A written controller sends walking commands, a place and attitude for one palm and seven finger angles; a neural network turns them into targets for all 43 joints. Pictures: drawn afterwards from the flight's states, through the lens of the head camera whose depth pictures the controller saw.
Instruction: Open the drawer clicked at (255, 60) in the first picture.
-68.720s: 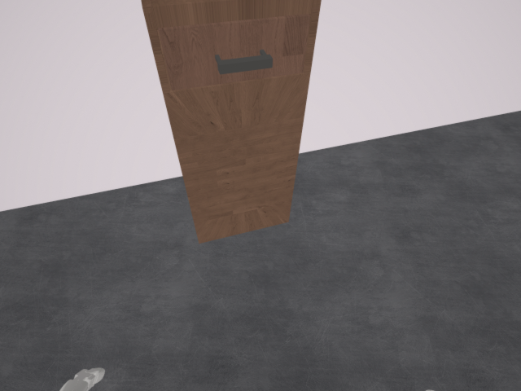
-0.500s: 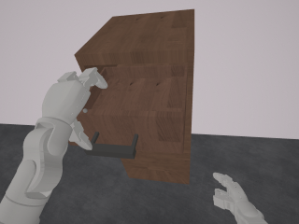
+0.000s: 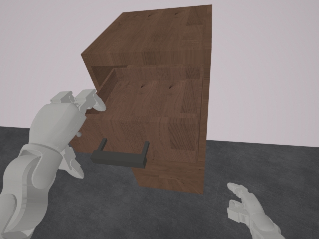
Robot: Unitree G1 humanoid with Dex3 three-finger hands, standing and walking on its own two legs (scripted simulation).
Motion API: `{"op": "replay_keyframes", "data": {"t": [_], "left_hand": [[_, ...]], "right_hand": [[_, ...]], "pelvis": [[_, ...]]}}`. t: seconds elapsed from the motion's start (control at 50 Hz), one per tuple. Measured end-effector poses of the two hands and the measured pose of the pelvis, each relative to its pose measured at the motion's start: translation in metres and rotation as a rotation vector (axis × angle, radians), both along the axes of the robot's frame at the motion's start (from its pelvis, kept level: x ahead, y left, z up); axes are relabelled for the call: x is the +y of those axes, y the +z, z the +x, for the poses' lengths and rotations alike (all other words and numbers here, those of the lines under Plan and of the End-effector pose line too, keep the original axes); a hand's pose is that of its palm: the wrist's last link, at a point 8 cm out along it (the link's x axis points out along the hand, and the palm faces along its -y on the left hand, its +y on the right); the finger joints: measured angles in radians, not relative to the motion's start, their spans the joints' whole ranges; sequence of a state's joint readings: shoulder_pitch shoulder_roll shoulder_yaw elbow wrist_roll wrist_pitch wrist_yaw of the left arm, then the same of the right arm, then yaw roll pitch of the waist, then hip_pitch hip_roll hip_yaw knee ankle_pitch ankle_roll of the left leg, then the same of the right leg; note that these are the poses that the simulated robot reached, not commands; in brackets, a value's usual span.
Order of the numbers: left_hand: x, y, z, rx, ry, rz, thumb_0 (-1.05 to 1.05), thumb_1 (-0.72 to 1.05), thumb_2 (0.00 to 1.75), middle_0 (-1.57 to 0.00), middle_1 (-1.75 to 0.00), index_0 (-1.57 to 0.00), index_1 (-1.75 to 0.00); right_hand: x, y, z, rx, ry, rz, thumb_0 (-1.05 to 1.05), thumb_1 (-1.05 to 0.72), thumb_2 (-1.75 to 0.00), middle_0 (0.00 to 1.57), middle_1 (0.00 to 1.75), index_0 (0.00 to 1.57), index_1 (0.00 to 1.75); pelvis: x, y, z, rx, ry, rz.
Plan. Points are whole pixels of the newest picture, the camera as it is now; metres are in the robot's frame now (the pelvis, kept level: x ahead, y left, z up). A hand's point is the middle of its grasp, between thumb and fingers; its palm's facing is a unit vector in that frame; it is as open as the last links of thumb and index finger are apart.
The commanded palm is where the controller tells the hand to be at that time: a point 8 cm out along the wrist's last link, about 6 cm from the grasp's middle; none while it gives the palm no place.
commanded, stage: draw the hand back to the body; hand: left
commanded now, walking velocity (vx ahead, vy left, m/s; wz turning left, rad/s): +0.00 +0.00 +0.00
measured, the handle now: (121, 151) +0.30 +0.16 +0.08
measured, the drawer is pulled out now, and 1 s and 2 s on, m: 0.26 0.26 0.26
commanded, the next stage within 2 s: step back with the hand held close in 1.12 s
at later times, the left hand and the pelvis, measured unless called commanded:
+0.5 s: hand (50, 117) +0.23 +0.21 +0.27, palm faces +0.42 -0.86 -0.30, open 12.4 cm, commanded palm +0.18 +0.26 +0.27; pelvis +0.02 +0.01 +0.00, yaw -1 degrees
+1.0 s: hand (29, 125) +0.22 +0.25 +0.26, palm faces +0.52 -0.78 -0.34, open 8.1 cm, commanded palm +0.16 +0.29 +0.27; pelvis +0.03 +0.01 +0.00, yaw -1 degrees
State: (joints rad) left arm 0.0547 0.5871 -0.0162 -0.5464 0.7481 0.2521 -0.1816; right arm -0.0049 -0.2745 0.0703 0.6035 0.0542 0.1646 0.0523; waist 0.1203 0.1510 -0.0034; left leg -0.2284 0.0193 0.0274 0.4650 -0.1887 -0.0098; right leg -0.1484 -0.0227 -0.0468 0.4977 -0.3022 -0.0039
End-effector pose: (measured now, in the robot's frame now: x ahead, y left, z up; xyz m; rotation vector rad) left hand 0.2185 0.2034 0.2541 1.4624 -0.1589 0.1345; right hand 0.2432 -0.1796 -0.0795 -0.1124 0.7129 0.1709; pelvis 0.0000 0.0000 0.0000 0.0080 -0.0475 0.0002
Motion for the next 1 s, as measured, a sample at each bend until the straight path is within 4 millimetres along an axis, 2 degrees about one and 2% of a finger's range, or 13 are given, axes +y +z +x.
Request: {"op": "replay_keyframes", "data": {"t": [0.06,0.14,0.2,0.26,0.3,0.36,0.46,0.56,0.68,0.86,1.0], "left_hand": [[0.006,0.007,-0.006,-0.024,0.004,0.047,-0.01,-0.49,0.3,-0.32,-1.2,-0.32,-1.2],[0.023,0.018,-0.011,-0.053,0.056,0.052,-0.01,-0.49,0.3,-0.32,-1.2,-0.32,-1.2],[0.028,0.022,-0.018,-0.165,-0.106,-0.403,-0.01,-0.48,0.31,-0.32,-1.19,-0.32,-1.2],[0.028,0.014,-0.026,-0.291,-0.221,-0.722,-0.01,-0.45,0.32,-0.32,-1.17,-0.31,-1.17],[0.028,0.011,-0.031,-0.367,-0.27,-0.844,-0.01,-0.41,0.34,-0.31,-1.14,-0.31,-1.15],[0.033,0.013,-0.036,-0.467,-0.307,-0.926,-0.01,-0.34,0.37,-0.31,-1.1,-0.3,-1.1],[0.048,0.019,-0.031,-0.546,-0.299,-0.93,-0.01,-0.2,0.43,-0.29,-1.0,-0.29,-1.0],[0.056,0.021,-0.021,-0.525,-0.283,-0.9,-0.01,-0.03,0.5,-0.28,-0.89,-0.27,-0.9],[0.061,0.018,-0.021,-0.468,-0.251,-0.861,-0.01,0.17,0.59,-0.26,-0.76,-0.26,-0.76],[0.082,0.022,-0.039,-0.515,-0.158,-0.823,0.0,0.48,0.73,-0.24,-0.56,-0.24,-0.56],[0.085,0.015,-0.046,-0.541,-0.119,-0.875,0.0,0.72,0.83,-0.22,-0.41,-0.22,-0.41]], "right_hand": [[0.0,0.001,0.002,-0.007,0.002,-0.011,0.01,-0.91,-0.9,0.2,0.3,0.2,0.3],[0.0,0.001,0.003,-0.016,0.0,-0.011,0.01,-0.91,-0.9,0.2,0.3,0.2,0.3],[0.0,0.006,-0.001,-0.076,-0.028,-0.017,0.01,-0.91,-0.9,0.2,0.3,0.2,0.3],[-0.004,0.012,-0.013,-0.104,-0.071,-0.038,0.01,-0.91,-0.9,0.2,0.3,0.2,0.3],[-0.009,0.014,-0.023,-0.103,-0.093,-0.072,0.01,-0.91,-0.9,0.2,0.3,0.2,0.3],[-0.019,0.012,-0.036,-0.08,-0.121,-0.124,0.01,-0.9,-0.9,0.2,0.3,0.2,0.3],[-0.032,0.003,-0.051,-0.027,-0.161,-0.172,0.01,-0.9,-0.9,0.2,0.3,0.2,0.3],[-0.035,-0.002,-0.054,-0.005,-0.199,-0.171,0.01,-0.9,-0.9,0.2,0.3,0.2,0.3],[-0.03,0.0,-0.043,-0.026,-0.222,-0.143,0.02,-0.9,-0.9,0.2,0.3,0.2,0.3],[-0.016,0.008,-0.021,-0.072,-0.19,-0.117,0.01,-0.9,-0.9,0.2,0.3,0.2,0.3],[-0.012,0.012,-0.018,-0.091,-0.159,-0.12,0.01,-0.9,-0.9,0.2,0.3,0.2,0.3]], "pelvis": [[0.0,0.0,0.001,-0.001,0.003,-0.002],[0.0,0.0,0.001,-0.002,0.007,-0.004],[0.0,0.001,0.001,-0.012,0.005,-0.013],[-0.002,0.002,0.005,-0.012,-0.007,-0.016],[-0.003,0.003,0.008,-0.013,-0.013,-0.018],[-0.002,0.004,0.014,-0.018,-0.017,-0.021],[0.003,0.004,0.022,-0.021,-0.019,-0.021],[0.009,0.005,0.029,-0.012,-0.029,-0.017],[0.014,0.004,0.034,0.0,-0.041,-0.017],[0.015,0.004,0.034,-0.001,-0.033,-0.02],[0.014,0.004,0.028,-0.009,-0.023,-0.021]]}}
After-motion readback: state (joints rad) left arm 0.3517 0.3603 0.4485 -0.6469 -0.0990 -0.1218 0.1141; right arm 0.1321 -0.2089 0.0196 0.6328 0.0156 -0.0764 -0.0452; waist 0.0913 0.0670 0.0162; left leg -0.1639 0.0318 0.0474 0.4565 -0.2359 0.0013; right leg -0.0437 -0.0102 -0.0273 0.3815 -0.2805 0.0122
